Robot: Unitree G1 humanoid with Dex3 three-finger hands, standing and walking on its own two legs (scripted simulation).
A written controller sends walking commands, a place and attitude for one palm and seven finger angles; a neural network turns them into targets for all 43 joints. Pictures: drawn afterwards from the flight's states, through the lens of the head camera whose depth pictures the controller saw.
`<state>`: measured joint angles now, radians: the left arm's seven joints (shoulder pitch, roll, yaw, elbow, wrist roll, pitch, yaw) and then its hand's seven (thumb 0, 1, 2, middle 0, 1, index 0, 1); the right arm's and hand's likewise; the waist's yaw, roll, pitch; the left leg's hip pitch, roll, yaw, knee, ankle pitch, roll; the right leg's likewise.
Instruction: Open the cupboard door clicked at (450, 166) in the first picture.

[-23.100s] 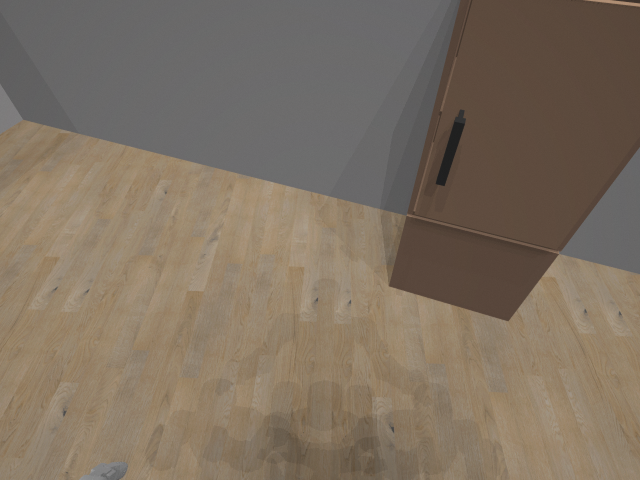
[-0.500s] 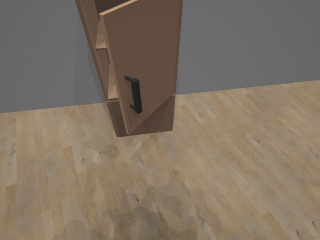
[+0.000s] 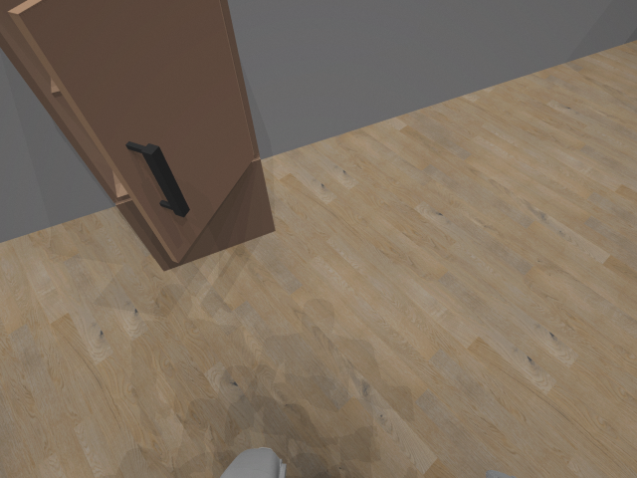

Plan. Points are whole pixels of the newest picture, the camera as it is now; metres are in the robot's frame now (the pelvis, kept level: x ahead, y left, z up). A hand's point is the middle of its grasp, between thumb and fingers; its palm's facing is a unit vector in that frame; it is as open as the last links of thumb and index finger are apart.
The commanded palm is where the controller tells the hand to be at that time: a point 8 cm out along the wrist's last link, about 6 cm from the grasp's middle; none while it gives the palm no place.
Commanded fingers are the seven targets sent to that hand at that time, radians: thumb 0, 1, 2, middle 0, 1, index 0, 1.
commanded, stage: walk to a spot facing it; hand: left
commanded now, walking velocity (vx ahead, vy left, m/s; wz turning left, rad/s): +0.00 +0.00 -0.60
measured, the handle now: (159, 180) +0.60 +0.37 -0.08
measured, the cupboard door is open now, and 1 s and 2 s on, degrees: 44 44 44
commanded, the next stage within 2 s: none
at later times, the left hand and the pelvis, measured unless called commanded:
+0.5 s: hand (211, 448) +0.16 +0.18 -0.17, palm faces -0.27 -0.91 -0.30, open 7.4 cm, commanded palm none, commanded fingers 0.00 0.90 0.90 -0.20 -0.30 -0.20 -0.30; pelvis -0.01 -0.01 -0.02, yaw -18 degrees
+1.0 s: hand (345, 348) +0.32 -0.01 -0.16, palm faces -0.65 -0.74 -0.17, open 7.4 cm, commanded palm none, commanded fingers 0.00 0.90 0.90 -0.20 -0.30 -0.20 -0.30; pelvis +0.09 -0.07 +0.00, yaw -37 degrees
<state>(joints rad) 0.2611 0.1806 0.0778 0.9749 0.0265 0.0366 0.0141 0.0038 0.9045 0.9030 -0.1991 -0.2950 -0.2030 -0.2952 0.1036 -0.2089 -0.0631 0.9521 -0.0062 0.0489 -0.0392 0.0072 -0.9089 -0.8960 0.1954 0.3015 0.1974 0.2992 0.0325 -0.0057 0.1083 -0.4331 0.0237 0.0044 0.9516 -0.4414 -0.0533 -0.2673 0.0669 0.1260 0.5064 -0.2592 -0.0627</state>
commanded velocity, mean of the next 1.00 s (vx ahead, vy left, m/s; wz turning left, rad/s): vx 0.20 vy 0.00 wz -0.57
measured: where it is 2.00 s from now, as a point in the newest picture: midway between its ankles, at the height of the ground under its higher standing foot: (476, 407)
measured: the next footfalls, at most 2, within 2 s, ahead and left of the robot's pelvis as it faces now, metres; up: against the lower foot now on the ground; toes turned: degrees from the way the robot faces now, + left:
left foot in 0.16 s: +0.05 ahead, +0.17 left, +0.00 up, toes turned -7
right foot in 0.42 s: +0.02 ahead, -0.13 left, +0.00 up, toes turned -17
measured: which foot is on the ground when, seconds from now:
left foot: up 0.00-0.14, down 0.16-0.42, up 0.44-0.68, down 0.70-1.00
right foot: down 0.00-0.14, up 0.16-0.40, down 0.42-0.70, up 0.72-1.00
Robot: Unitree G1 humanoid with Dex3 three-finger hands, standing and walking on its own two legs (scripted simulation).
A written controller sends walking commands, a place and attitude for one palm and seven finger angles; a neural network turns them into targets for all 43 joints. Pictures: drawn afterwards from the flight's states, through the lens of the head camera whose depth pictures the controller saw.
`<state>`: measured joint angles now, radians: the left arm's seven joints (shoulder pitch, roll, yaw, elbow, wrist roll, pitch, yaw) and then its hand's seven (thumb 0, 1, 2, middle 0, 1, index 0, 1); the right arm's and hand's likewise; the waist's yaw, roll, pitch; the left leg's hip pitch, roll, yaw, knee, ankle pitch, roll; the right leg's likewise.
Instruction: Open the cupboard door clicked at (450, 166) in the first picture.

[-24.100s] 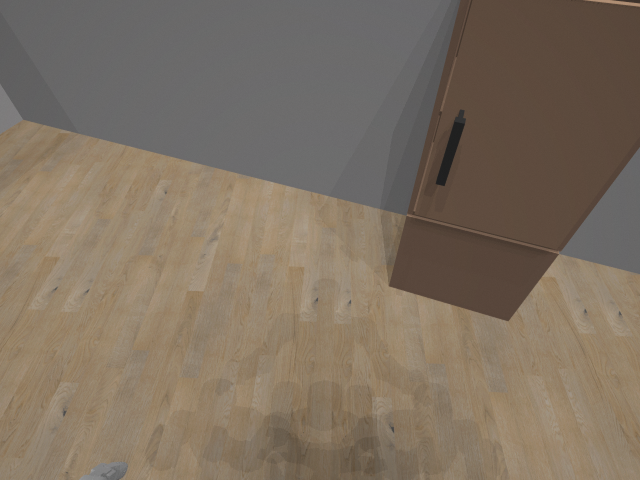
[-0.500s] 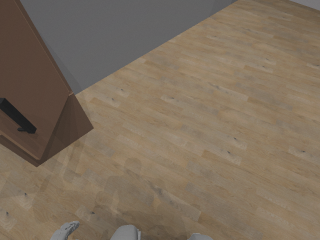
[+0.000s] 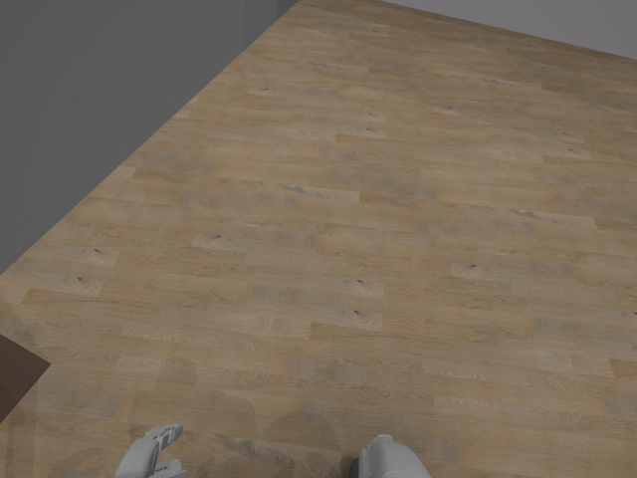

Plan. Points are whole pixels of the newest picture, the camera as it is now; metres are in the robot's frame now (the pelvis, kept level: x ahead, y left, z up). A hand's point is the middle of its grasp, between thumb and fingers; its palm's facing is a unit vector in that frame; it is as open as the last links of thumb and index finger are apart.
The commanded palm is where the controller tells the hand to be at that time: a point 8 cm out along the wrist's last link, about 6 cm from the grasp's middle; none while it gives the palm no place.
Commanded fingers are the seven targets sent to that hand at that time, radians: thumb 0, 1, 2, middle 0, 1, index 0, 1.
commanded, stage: walk to a spot facing it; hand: left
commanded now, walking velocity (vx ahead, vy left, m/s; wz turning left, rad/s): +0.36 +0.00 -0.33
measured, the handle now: out of the picture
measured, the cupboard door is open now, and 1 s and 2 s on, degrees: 44 44 44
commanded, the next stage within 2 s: turn to face it in 1.16 s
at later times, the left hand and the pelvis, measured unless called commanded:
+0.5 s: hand (212, 416) +0.23 +0.16 -0.18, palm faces -0.04 -0.98 -0.21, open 7.3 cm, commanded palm none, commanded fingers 0.00 0.90 0.90 -0.20 -0.30 -0.20 -0.30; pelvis +0.22 -0.03 -0.01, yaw -7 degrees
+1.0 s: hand (286, 264) +0.49 +0.06 -0.17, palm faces -0.08 -0.98 -0.20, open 7.2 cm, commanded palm none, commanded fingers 0.00 0.90 0.90 -0.20 -0.30 -0.20 -0.30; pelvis +0.43 -0.12 +0.00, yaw -7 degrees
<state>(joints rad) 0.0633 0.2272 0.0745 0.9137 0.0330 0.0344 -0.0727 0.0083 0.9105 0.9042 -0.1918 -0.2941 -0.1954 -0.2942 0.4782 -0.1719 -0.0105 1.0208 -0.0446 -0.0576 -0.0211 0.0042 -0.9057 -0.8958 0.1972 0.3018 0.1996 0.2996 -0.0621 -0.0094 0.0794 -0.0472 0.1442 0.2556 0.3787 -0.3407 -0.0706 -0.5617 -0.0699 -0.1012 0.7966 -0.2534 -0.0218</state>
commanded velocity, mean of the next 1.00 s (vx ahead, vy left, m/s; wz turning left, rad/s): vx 0.38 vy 0.00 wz -0.06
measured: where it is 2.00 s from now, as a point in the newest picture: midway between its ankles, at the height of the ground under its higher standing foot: (357, 295)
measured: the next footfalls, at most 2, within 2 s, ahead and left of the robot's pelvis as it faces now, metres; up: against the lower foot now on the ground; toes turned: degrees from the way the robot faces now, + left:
right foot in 0.08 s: +0.15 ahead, -0.12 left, +0.00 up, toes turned -9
left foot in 0.48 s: +0.34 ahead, +0.08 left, +0.00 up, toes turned +1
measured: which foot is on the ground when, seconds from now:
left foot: down 0.00-0.08, up 0.10-0.46, down 0.48-0.80, up 0.82-1.00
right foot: up 0.00-0.06, down 0.08-0.48, up 0.50-0.78, down 0.80-1.00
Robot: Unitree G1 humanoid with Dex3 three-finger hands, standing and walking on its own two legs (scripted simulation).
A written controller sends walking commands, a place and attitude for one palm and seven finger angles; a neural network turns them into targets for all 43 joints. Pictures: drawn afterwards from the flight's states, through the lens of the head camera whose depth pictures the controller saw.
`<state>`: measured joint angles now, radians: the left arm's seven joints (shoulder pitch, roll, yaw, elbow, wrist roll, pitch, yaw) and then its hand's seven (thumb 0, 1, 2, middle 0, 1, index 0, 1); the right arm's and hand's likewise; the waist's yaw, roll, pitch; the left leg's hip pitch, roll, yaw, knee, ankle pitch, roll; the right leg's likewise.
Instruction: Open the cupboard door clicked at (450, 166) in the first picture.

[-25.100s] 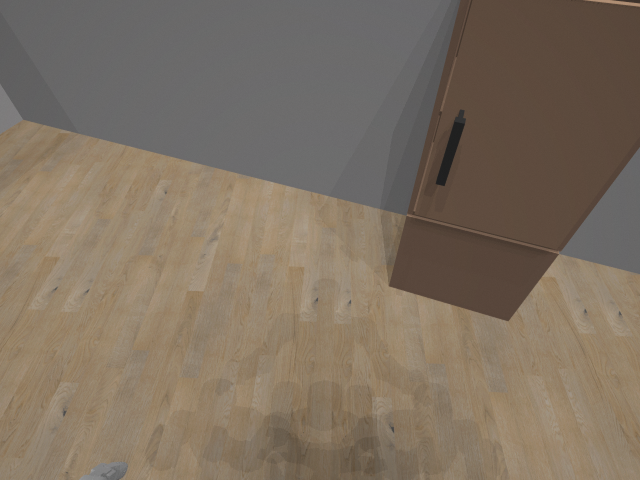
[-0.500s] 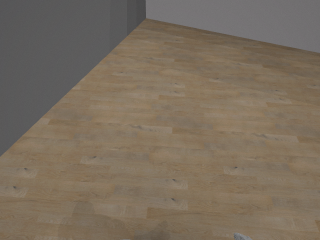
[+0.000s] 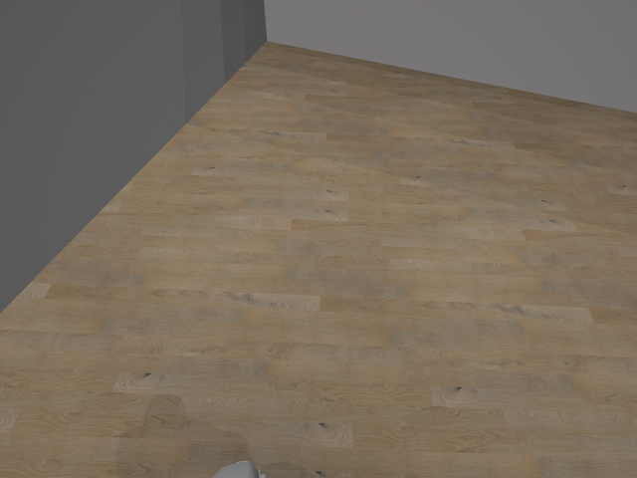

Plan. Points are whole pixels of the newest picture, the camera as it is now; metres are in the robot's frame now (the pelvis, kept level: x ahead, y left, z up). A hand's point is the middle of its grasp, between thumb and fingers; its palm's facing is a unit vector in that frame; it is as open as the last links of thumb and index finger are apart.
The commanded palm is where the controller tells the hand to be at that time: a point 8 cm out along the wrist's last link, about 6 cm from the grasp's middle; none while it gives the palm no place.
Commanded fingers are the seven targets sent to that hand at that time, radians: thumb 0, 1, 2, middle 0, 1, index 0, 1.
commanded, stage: walk to a spot facing it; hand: left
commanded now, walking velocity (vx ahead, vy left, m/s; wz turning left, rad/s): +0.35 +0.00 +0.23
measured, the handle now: out of the picture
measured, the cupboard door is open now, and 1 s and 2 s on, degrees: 44 44 44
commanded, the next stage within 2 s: turn to face it in 0.16 s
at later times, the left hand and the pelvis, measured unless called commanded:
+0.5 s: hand (207, 375) +0.29 +0.19 -0.17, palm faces +0.15 -0.96 -0.24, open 7.3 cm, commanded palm none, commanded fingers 0.00 0.90 0.90 -0.20 -0.30 -0.20 -0.30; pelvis +0.21 -0.01 -0.02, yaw +8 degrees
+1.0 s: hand (189, 367) +0.31 +0.23 -0.17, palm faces +0.43 -0.86 -0.28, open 7.4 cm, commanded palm none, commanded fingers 0.00 0.90 0.90 -0.20 -0.30 -0.20 -0.30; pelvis +0.30 -0.02 -0.01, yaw +26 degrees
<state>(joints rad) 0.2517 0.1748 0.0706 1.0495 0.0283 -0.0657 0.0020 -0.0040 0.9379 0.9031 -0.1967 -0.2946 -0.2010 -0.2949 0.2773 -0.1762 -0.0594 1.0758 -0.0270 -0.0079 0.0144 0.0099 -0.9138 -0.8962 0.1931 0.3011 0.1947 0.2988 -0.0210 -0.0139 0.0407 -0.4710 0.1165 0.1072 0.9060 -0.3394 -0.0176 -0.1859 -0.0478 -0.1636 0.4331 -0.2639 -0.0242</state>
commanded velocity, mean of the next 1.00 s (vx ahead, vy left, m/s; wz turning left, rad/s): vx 0.06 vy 0.00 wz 0.49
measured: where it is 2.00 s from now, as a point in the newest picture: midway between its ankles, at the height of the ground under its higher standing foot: (337, 417)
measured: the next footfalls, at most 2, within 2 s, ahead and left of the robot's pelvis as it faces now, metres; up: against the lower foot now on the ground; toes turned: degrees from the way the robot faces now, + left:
left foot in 0.14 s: +0.20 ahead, +0.13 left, +0.00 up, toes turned +10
right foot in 0.46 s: +0.31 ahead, -0.13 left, +0.00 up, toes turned -1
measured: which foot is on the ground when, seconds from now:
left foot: up 0.00-0.12, down 0.14-0.44, up 0.46-0.74, down 0.76-1.00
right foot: down 0.00-0.14, up 0.16-0.44, down 0.46-0.74, up 0.76-1.00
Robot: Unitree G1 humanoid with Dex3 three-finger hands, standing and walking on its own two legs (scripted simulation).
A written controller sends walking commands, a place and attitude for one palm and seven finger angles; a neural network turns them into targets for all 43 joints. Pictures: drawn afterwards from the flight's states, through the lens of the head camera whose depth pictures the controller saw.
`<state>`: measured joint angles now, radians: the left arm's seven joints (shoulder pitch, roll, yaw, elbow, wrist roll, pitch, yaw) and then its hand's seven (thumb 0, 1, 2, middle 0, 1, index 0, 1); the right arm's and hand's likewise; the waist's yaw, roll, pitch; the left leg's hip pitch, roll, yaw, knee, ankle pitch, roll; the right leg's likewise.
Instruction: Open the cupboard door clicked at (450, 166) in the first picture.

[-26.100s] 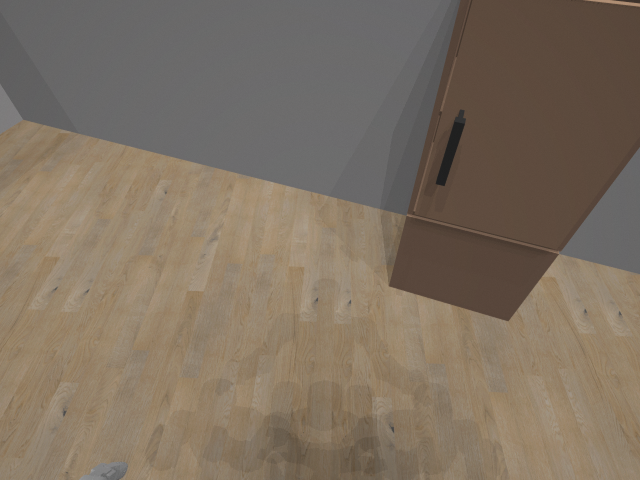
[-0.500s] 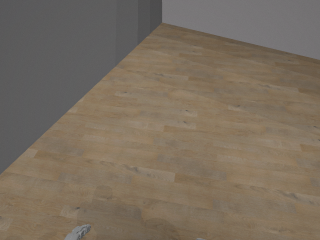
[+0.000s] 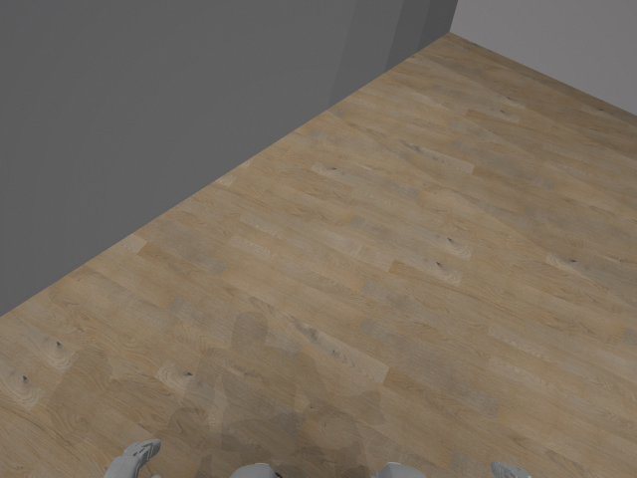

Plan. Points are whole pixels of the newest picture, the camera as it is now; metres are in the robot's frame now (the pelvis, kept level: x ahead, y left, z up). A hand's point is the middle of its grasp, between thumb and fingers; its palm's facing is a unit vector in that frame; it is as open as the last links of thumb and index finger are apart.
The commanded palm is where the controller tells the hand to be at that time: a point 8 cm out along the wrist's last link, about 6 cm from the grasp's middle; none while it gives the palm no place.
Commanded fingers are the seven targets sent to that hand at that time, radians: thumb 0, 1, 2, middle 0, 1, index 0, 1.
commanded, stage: turn to face it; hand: left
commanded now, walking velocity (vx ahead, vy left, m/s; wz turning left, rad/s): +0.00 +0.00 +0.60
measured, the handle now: out of the picture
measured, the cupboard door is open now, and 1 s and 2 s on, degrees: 44 44 44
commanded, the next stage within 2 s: none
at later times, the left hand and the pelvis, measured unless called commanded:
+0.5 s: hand out of the picture +0.03 +0.20 -0.17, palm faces +0.35 -0.90 -0.25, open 7.4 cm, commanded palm none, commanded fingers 0.00 0.90 0.90 -0.20 -0.30 -0.20 -0.30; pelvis +0.03 -0.03 +0.00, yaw +20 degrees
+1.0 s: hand out of the picture +0.01 +0.14 -0.17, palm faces +0.62 -0.75 -0.21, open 7.4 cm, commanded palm none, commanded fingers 0.00 0.90 0.90 -0.20 -0.30 -0.20 -0.30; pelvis +0.07 -0.06 -0.01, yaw +39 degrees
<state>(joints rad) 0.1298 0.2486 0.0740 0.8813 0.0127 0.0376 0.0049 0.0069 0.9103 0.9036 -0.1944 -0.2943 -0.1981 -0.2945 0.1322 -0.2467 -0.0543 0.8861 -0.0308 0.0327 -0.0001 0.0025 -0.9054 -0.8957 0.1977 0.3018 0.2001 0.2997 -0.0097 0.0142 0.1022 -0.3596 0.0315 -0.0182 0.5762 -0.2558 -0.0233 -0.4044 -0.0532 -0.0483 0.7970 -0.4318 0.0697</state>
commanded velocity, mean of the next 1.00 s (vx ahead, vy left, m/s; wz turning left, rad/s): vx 0.00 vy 0.00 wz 0.60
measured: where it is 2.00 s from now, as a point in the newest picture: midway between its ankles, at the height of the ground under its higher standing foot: outside the picture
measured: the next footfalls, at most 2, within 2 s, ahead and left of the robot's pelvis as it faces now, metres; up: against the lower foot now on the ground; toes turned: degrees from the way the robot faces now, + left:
right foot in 0.04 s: +0.05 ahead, -0.14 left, +0.00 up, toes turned -2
left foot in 0.38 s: +0.03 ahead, +0.10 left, +0.00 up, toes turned +21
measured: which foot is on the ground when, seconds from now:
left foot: down 0.00-0.04, up 0.06-0.36, down 0.38-0.68, up 0.70-0.98, down 1.00-1.00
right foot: up 0.00-0.02, down 0.04-0.38, up 0.40-0.66, down 0.68-1.00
